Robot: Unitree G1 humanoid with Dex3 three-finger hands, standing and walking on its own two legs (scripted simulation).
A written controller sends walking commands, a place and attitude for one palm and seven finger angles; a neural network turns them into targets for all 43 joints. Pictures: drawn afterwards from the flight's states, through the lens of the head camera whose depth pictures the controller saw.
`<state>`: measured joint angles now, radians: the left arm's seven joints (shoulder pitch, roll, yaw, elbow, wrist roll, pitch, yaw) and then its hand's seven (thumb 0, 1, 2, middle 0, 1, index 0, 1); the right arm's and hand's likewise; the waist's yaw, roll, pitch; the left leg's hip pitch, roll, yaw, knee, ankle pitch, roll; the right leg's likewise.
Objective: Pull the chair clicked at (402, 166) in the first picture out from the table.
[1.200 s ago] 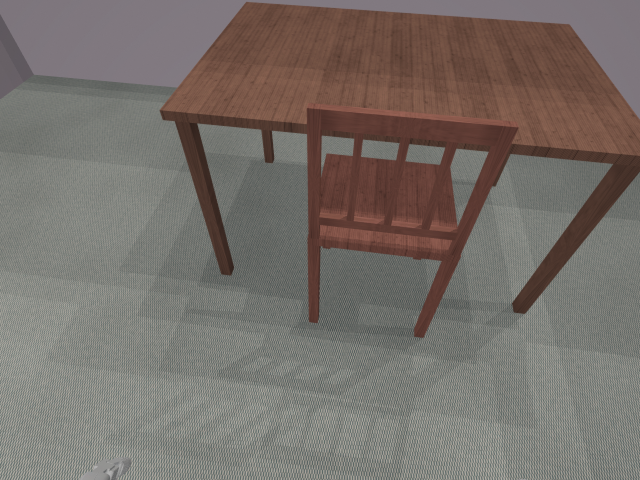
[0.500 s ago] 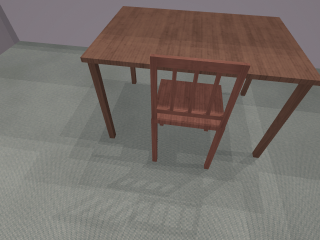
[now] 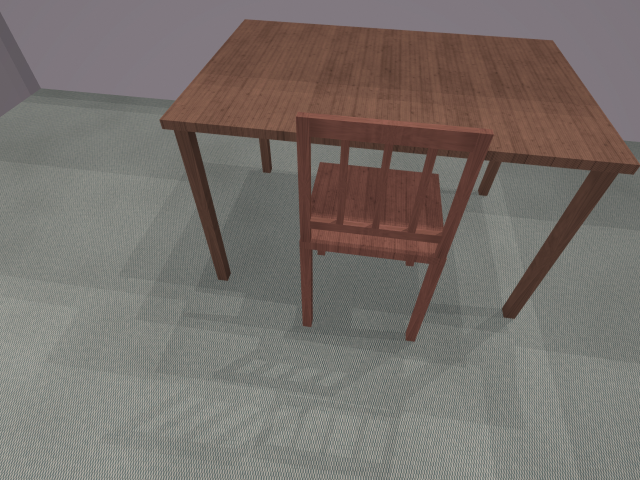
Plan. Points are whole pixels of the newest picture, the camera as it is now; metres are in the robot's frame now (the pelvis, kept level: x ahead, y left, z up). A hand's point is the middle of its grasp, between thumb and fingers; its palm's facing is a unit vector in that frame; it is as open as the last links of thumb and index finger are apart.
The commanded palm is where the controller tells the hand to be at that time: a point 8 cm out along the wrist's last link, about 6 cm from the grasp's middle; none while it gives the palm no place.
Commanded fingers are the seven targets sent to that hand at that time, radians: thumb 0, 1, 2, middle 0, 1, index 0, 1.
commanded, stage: look at it before walking up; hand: left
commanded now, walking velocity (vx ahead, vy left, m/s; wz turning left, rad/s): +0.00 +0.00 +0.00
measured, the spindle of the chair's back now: (381, 188) +0.77 -0.11 -0.11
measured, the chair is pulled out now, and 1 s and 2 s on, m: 0.00 0.00 0.00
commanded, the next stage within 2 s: take the last steps up to it in 0.26 s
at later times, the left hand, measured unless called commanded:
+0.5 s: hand out of the picture +0.05 +0.22 -0.17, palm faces -0.01 -0.96 -0.29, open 7.4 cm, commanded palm none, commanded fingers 0.00 0.90 0.90 -0.20 -0.30 -0.20 -0.30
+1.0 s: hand out of the picture +0.12 +0.08 -0.18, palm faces -0.08 -0.98 -0.16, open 7.4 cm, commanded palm none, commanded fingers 0.00 0.90 0.90 -0.20 -0.30 -0.20 -0.30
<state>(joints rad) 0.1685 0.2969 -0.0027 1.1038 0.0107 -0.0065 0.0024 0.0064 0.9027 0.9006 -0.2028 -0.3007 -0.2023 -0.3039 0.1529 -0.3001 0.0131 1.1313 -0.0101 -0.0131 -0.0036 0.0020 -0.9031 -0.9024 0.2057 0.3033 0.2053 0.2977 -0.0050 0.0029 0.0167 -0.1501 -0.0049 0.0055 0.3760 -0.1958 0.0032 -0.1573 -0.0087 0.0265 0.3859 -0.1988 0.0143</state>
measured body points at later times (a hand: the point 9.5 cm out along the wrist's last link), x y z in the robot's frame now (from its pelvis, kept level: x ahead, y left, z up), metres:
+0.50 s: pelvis +0.01 +0.00 +0.00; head +0.01 +0.00 +0.45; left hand +0.06 +0.27 -0.14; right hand +0.06 -0.28 -0.15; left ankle +0.01 +0.12 -0.75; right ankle +0.01 -0.13 -0.75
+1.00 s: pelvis +0.13 -0.09 -0.01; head +0.14 -0.09 +0.44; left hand +0.13 +0.13 -0.17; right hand +0.12 -0.34 -0.16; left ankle +0.15 +0.02 -0.67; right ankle +0.09 -0.17 -0.75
